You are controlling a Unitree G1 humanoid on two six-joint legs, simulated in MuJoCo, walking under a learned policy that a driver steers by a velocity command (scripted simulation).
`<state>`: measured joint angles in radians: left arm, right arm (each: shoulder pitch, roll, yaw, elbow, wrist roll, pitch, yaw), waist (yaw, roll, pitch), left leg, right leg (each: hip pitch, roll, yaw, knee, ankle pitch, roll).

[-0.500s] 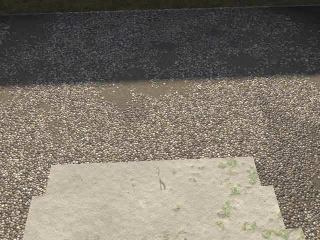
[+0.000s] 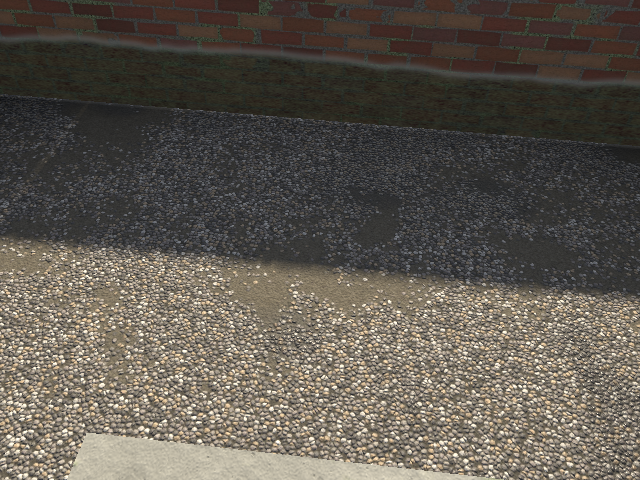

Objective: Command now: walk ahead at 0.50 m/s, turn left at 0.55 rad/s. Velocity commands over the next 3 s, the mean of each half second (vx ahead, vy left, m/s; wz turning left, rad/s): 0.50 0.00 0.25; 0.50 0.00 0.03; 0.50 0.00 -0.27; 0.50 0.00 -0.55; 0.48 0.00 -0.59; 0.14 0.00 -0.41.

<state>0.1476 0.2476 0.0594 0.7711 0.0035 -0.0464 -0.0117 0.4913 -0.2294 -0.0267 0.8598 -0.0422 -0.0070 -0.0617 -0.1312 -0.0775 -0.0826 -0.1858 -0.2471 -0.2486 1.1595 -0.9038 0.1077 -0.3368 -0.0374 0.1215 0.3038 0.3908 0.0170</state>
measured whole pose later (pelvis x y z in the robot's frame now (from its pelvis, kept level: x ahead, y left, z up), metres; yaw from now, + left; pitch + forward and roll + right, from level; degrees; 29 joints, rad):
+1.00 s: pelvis +0.51 +0.06 -0.28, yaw +6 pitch -1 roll +1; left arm 0.19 0.25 0.07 0.96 0.05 0.00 -0.02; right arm 0.53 -0.19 -0.04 1.10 -0.01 -0.07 -0.02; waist -0.02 -0.03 0.00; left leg -0.25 -0.09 0.08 0.75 -0.49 0.10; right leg -0.68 -0.04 0.09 0.90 0.28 -0.05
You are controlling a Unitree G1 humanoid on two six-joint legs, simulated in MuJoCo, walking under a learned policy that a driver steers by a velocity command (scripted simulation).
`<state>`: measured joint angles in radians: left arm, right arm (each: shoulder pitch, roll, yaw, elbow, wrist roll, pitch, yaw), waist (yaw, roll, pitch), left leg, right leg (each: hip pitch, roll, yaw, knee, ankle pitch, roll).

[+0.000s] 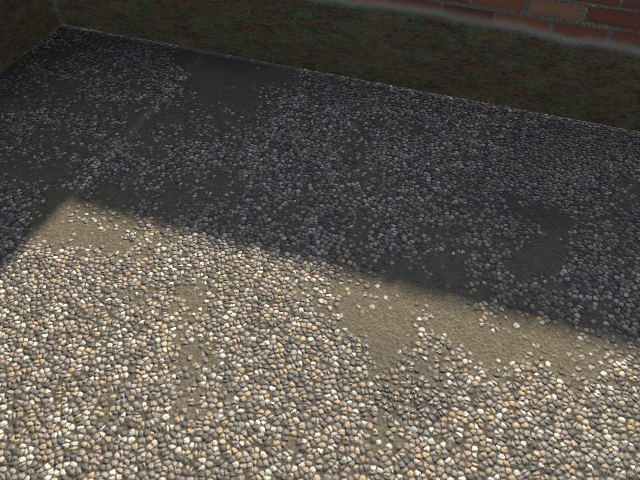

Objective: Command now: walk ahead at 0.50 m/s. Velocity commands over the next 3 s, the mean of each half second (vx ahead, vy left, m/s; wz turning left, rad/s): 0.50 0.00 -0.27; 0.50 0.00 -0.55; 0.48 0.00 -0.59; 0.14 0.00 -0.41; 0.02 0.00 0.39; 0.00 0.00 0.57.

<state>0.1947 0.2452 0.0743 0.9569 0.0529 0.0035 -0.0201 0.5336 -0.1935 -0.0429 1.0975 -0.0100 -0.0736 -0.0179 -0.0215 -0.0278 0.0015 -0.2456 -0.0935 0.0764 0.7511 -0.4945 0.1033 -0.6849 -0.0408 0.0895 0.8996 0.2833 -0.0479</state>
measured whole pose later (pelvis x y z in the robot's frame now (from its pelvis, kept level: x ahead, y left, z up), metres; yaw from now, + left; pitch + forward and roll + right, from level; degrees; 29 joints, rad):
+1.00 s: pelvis +0.60 -0.05 -0.33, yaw -26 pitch +1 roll +1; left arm 0.26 0.24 0.05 0.93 0.04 0.00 -0.02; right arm 0.37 -0.16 -0.05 0.99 -0.03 -0.09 -0.01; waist 0.04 -0.08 0.02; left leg -0.22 -0.04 0.09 0.51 -0.30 0.05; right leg -0.74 -0.01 0.00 1.46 -0.27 -0.07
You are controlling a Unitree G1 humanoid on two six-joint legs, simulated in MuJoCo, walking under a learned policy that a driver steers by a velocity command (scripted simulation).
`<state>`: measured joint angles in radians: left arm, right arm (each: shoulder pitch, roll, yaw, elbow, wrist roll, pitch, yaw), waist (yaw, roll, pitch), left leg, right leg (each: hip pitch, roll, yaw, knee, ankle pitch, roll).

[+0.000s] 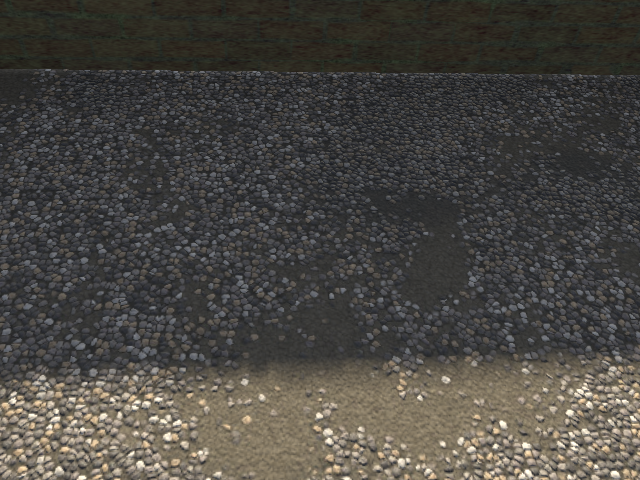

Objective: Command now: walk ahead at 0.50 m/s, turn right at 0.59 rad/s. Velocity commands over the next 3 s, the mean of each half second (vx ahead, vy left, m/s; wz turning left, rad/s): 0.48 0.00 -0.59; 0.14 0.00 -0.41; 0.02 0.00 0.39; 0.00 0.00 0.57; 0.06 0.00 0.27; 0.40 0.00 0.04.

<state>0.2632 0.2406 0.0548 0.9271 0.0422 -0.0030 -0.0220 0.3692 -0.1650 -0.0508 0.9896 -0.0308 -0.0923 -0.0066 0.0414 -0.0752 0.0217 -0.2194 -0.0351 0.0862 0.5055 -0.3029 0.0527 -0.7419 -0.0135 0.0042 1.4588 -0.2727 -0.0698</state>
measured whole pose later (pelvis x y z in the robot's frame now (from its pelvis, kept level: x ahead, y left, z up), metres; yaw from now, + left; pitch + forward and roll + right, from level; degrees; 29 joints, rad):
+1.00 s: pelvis +0.39 -0.02 +0.01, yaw -30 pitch +0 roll -2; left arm 0.18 0.28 0.04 0.81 0.02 0.05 0.01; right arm 0.22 -0.23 0.00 0.80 -0.02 -0.01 -0.01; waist -0.02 -0.03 0.07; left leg -0.32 -0.03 -0.01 0.42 -0.10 0.05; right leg -0.34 0.07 0.08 0.85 -0.48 0.01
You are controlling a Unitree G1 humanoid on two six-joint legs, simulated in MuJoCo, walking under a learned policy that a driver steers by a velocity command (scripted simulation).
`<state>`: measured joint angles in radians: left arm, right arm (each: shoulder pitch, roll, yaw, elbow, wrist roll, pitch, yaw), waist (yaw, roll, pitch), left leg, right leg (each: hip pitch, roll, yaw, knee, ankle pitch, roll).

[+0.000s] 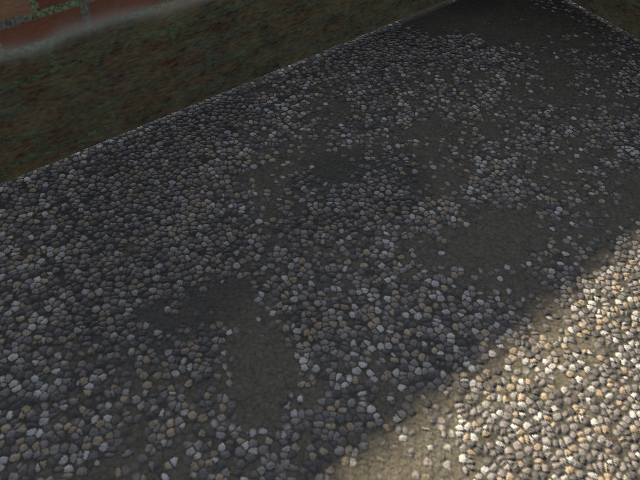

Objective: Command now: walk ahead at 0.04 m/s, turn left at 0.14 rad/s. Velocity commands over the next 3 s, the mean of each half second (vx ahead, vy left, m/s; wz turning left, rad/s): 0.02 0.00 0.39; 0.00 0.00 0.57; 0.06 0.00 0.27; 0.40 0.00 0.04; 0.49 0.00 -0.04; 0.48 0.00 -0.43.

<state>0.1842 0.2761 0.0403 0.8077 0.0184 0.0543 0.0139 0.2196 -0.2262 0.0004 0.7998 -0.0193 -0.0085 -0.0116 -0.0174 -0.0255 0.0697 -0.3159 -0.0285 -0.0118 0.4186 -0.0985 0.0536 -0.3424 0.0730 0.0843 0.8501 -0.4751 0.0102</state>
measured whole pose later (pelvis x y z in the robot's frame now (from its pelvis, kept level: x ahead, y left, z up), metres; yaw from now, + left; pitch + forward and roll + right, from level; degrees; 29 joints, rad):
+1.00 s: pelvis -0.04 +0.02 +0.00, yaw +34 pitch +1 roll -1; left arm 0.13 0.29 0.04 0.76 0.01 0.05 0.02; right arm 0.28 -0.31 -0.07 0.75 -0.02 0.06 0.01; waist -0.04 0.01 0.07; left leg -0.24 -0.14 -0.22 0.44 -0.19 0.07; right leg -0.40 0.04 0.07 0.79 -0.39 0.02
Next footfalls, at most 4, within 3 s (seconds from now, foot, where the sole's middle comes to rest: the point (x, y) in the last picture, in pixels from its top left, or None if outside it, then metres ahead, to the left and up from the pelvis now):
0.14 right None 0.03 -0.11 -0.78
0.54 left None -0.04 0.10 -0.78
1.10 right None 0.06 -0.05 -0.78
1.50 left None -0.10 0.06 -0.78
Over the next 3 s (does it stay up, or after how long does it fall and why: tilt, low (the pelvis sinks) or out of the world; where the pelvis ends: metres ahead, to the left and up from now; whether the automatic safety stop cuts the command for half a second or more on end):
stays up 0.57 0.44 -0.02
